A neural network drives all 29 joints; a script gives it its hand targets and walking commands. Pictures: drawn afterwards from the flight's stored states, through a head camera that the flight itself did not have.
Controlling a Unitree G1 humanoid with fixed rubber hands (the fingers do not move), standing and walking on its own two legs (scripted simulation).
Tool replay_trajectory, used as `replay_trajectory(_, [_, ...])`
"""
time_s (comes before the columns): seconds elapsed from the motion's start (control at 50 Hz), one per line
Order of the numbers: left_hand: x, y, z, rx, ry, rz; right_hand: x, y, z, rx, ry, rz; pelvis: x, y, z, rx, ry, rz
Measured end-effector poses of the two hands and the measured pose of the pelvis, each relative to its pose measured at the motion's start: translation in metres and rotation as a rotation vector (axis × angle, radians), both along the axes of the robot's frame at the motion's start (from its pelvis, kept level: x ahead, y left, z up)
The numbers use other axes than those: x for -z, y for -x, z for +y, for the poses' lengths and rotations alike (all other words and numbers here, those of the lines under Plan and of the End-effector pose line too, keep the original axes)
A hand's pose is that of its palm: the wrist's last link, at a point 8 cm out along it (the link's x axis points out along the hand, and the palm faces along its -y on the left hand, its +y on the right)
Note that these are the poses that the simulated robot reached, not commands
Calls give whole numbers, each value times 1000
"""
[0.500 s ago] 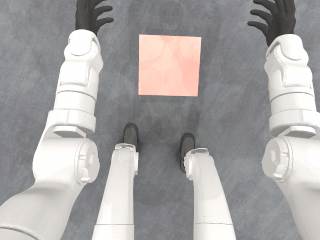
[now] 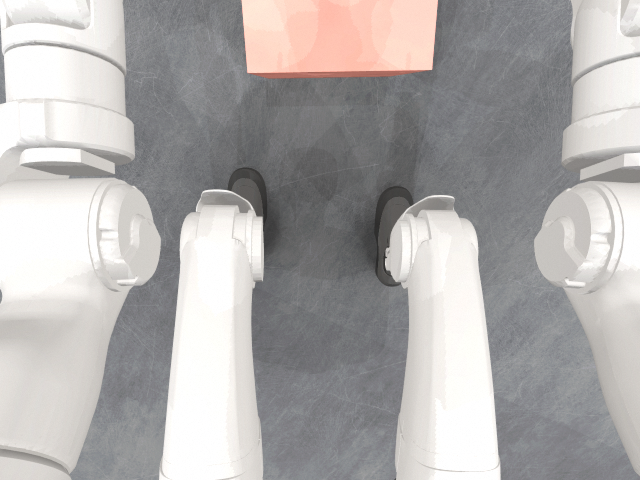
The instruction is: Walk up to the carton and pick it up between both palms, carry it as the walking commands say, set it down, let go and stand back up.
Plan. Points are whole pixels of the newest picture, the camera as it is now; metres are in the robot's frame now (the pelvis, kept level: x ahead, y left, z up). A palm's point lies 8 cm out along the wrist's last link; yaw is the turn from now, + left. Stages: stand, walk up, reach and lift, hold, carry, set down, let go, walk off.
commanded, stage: reach and lift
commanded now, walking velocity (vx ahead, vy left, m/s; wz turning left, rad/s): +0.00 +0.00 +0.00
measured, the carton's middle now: out of the picture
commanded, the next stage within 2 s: none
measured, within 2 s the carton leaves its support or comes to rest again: neither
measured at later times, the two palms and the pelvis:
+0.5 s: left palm out of the picture +0.57 +0.18 -0.30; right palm out of the picture +0.58 -0.17 -0.29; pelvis +0.00 +0.00 -0.11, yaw +0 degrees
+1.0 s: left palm out of the picture +0.57 +0.18 -0.35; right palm out of the picture +0.58 -0.18 -0.35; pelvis +0.01 +0.00 -0.16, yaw +0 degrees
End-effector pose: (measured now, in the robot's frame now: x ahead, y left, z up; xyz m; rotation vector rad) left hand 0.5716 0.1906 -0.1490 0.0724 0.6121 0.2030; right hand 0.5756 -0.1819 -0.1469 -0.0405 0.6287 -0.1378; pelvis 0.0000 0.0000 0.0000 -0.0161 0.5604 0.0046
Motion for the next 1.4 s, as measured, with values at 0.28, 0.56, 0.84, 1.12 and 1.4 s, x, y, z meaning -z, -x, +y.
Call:
replay_trajectory(0.28, [80,5,-12,21,28,78,79,8,7,-22,0,91,78,18,2,10,-4,-3])
replay_trajectory(0.56, [163,2,-9,32,8,117,155,-5,12,-37,1,102,122,-2,2,6,-8,48])
replay_trajectory(0.84, [207,4,-10,55,-25,134,205,-1,4,-13,-17,120,156,-11,0,18,-21,52])
replay_trajectory(1.12, [205,3,-12,51,-7,127,204,-2,6,-28,-19,113,159,-10,-1,18,-24,43])
replay_trajectory(1.4, [202,-4,-38,101,40,111,205,-1,17,-82,-22,120,159,-10,-1,18,-24,43])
